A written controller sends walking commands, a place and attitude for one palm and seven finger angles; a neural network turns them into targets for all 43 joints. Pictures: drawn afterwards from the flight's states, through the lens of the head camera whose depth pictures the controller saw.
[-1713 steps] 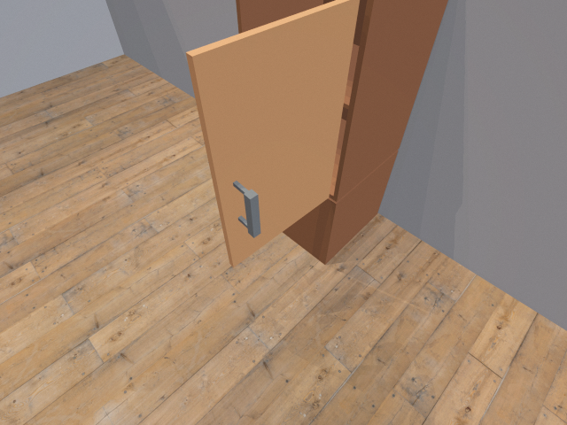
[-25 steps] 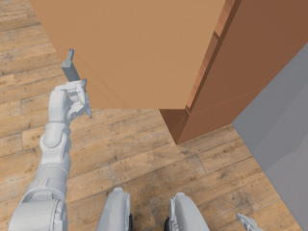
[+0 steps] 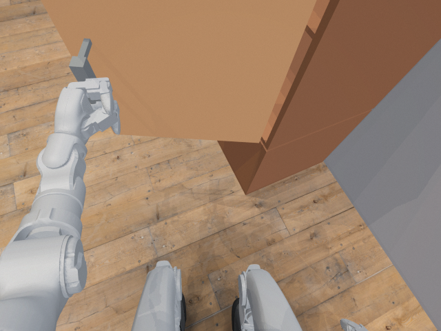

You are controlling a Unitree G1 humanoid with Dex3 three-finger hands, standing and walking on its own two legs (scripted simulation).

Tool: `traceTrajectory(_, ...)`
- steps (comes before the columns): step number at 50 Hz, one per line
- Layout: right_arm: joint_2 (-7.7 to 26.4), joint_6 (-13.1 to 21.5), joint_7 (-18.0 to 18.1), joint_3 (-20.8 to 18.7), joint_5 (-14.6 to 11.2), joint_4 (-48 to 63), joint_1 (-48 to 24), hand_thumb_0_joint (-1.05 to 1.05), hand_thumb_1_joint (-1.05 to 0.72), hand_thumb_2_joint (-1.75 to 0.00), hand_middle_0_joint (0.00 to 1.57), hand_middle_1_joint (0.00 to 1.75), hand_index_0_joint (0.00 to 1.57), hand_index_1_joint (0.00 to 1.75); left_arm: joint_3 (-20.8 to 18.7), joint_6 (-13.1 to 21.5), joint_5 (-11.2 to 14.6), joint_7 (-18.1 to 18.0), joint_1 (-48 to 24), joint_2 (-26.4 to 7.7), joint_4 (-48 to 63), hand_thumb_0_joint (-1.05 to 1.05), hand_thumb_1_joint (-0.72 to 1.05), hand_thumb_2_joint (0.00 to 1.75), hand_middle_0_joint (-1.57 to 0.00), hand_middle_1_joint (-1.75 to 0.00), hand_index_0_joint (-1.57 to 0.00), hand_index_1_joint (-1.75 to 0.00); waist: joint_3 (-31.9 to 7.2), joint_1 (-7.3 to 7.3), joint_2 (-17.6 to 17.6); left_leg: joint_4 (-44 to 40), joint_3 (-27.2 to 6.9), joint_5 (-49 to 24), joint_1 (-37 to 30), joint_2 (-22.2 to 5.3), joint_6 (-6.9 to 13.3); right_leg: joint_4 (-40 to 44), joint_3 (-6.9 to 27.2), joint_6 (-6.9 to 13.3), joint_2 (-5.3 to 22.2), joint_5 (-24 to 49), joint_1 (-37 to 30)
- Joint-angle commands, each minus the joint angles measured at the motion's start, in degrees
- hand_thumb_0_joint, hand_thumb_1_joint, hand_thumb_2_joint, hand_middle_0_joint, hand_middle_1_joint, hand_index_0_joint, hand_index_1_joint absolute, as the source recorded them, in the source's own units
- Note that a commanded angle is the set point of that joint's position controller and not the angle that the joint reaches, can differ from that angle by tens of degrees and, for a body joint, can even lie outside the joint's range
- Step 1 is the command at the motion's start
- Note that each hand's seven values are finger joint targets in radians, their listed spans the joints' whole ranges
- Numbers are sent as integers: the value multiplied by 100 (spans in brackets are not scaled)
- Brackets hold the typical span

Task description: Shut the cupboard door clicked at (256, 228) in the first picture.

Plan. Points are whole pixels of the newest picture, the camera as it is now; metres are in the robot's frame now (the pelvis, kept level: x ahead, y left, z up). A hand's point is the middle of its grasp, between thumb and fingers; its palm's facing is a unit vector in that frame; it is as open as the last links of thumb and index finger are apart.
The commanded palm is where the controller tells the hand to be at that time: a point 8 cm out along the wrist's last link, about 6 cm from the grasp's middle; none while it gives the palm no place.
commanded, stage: push the door shut along its arc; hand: left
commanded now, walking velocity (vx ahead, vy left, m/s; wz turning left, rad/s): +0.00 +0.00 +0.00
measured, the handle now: (95, 81) +0.55 +0.22 +0.04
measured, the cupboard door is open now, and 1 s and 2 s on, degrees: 64 51 48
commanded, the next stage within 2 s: pull the fist back off the door in 1.00 s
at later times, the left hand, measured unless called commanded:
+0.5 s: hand (130, 89) +0.53 +0.15 +0.05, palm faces -0.23 -0.97 -0.04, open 3.1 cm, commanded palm +0.54 +0.18 +0.04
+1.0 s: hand (152, 63) +0.59 +0.12 +0.05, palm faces -0.33 -0.94 -0.04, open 3.0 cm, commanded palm +0.61 +0.13 +0.04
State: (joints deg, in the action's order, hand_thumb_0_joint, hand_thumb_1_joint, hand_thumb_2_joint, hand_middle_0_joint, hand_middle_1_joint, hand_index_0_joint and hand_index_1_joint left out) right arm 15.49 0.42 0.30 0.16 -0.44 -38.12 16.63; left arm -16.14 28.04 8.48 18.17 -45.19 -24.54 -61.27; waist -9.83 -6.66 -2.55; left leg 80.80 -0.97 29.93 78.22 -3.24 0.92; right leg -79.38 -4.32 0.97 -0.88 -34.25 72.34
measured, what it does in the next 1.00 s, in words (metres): stands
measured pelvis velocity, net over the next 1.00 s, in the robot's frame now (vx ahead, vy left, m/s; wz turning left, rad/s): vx -0.01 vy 0.01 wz -0.07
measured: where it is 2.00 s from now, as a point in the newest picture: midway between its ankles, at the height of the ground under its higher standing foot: outside the picture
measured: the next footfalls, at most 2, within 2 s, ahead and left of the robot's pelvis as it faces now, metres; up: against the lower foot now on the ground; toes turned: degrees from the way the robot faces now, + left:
none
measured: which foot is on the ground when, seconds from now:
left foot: down 0.00-1.00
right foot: down 0.00-1.00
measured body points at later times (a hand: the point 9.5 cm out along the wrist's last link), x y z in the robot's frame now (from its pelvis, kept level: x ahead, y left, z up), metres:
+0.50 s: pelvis -0.01 +0.01 -0.02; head +0.16 +0.04 +0.40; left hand +0.54 +0.21 +0.05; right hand +0.01 -0.27 -0.12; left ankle +0.06 +0.11 -0.59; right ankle +0.03 -0.12 -0.59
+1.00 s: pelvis -0.01 +0.01 -0.04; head +0.20 +0.03 +0.36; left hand +0.60 +0.17 +0.06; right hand -0.04 -0.25 -0.13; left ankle +0.06 +0.11 -0.59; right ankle +0.03 -0.12 -0.59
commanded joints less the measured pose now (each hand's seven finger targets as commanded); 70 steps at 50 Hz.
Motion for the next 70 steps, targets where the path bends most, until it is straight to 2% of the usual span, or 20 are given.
traceTrajectory(1,1030,100,78,-351,12,352,838,0,-90,-90,20,30,20,30,27,274,-50,112,-2910,-885,1149,0,90,90,-130,-150,-130,-150,-2920,-441,-496,-843,-495,-1404,-2982,121,118,1169,252,110,-132,1320,-467)
traceTrajectory(5,1060,96,60,-336,33,295,921,0,-90,-90,20,30,20,30,-130,320,-135,109,-3118,-1171,1063,0,90,90,-130,-150,-130,-150,-2972,-447,-677,-813,-519,-1438,-3032,103,105,1137,248,135,-145,1289,-346)
traceTrajectory(8,1055,89,31,-316,42,270,959,0,-90,-90,20,30,20,30,46,303,-198,128,-3363,-1027,906,0,90,90,-130,-150,-130,-150,-2896,-550,-810,-850,-597,-1320,-3128,93,87,1119,192,146,-156,1159,-91)
traceTrajectory(11,1109,85,52,-289,48,249,1015,0,-90,-90,20,30,20,30,-149,228,-272,125,-3692,-1415,780,0,90,90,-130,-150,-130,-150,-2810,-629,-764,-780,-580,-1136,-2872,84,120,1121,227,145,-166,1051,-95)
traceTrajectory(18,1149,141,43,-242,56,225,1119,0,-90,-90,20,30,20,30,20,77,-322,330,-4201,-1421,527,0,90,90,-130,-150,-130,-150,-3054,-802,-1062,-664,-672,-1217,-3025,62,122,1025,189,167,-193,1060,228)
traceTrajectory(26,1188,177,63,-148,76,248,1280,0,-90,-90,20,30,20,30,-304,-276,-443,443,-4730,-2025,304,0,90,90,-130,-150,-130,-150,-3141,-900,-1173,-439,-669,-1336,-2744,19,163,878,164,167,-227,1106,346)
traceTrajectory(29,1183,187,43,-143,97,259,1311,0,-90,-90,20,30,20,30,-160,-318,-486,514,-4809,-1897,366,0,90,90,-130,-150,-130,-150,-3254,-926,-1403,-412,-734,-1543,-2970,1,132,823,127,180,-235,1209,523)
traceTrajectory(36,1208,186,88,-94,95,210,1465,0,-90,-90,20,30,20,30,-221,-639,-581,613,-5355,-2177,119,0,90,90,-130,-150,-130,-150,-3067,-1134,-1161,-273,-711,-1317,-2554,-16,188,789,115,150,-274,1131,580)
traceTrajectory(43,1205,240,88,-50,160,240,1580,0,-90,-90,20,30,20,30,-419,-768,-723,657,-5471,-2540,86,0,90,90,-130,-150,-130,-150,-3408,-1083,-1533,-84,-702,-1785,-2651,-25,173,607,79,162,-292,1362,681)
traceTrajectory(51,1191,189,138,-2,174,252,1735,0,-90,-90,20,30,20,30,-386,-1152,-928,786,-5843,-2849,-187,0,90,90,-130,-150,-130,-150,-3222,-1300,-1177,159,-542,-1608,-1886,-18,269,601,144,99,-340,1451,411)
traceTrajectory(55,1204,238,158,-32,187,195,1769,0,-90,-90,20,30,20,30,-226,-1246,-898,939,-6105,-2698,-20,0,90,90,-130,-150,-130,-150,-3447,-1360,-1471,228,-583,-1781,-2196,-31,257,551,101,121,-360,1519,640)
traceTrajectory(56,1107,238,112,60,337,414,2077,0,-90,-90,20,30,20,30,-1612,-1305,-413,-95,-5759,-3039,163,0,90,90,-130,-150,-130,-150,-3590,-857,-1410,55,-693,-1925,-2103,-117,218,545,37,98,-307,1565,380)
traceTrajectory(57,1088,237,9,46,366,405,2004,0,-90,-90,20,30,20,30,-1403,-1304,-549,-540,-5329,-2834,71,0,90,90,-130,-150,-130,-150,-3768,-779,-1600,-43,-726,-2081,-2331,-152,153,498,7,95,-318,1555,437)
traceTrajectory(58,1040,209,-63,-6,352,404,1914,0,-90,-90,20,30,20,30,-1092,-1339,-525,-788,-5221,-2236,119,0,90,90,-130,-150,-130,-150,-3691,-856,-1608,-84,-757,-2097,-2455,-173,115,491,-28,84,-298,1553,609)
traceTrajectory(59,993,198,-133,-43,432,376,1974,0,-90,-90,20,30,20,30,-1119,-1331,-478,-1089,-5191,-1916,228,0,90,90,-130,-150,-130,-150,-3583,-879,-1397,-100,-742,-2034,-2417,-176,106,529,-59,47,-301,1517,591)
traceTrajectory(61,940,163,-261,-97,502,399,2017,0,-90,-90,20,30,20,30,-1028,-1173,-737,-1833,-5071,-1640,600,0,90,90,-130,-150,-130,-150,-3557,-820,-1471,-214,-706,-1956,-2523,-168,78,618,-53,22,-304,1465,489)
traceTrajectory(62,947,146,-314,-106,529,373,2032,0,-90,-90,20,30,20,30,-1132,-1091,-910,-2041,-4989,-1797,559,0,90,90,-130,-150,-130,-150,-3624,-798,-1441,-197,-701,-1980,-2515,-158,74,584,-48,33,-302,1467,429)
traceTrajectory(66,946,51,-462,-161,540,347,2039,0,-90,-90,20,30,20,30,-821,-669,-1578,-2287,-5129,-2020,1067,0,90,90,-130,-150,-130,-150,-3874,-850,-1533,-272,-534,-1889,-2523,-86,99,764,105,48,-291,1556,-107)
traceTrajectory(68,950,63,-474,-218,492,334,1933,0,-90,-90,20,30,20,30,-717,-347,-1507,-2118,-5190,-1951,1487,0,90,90,-130,-150,-130,-150,-4205,-849,-1656,-326,-528,-2041,-2823,-58,75,834,176,71,-300,1777,-344)
traceTrajectory(70,936,91,-445,-247,416,289,1827,0,-90,-90,20,30,20,30,-561,-209,-1197,-1870,-5124,-1642,1429,0,90,90,-130,-150,-130,-150,-4065,-906,-1445,-439,-499,-1869,-2784,-13,73,992,225,56,-319,1775,-598)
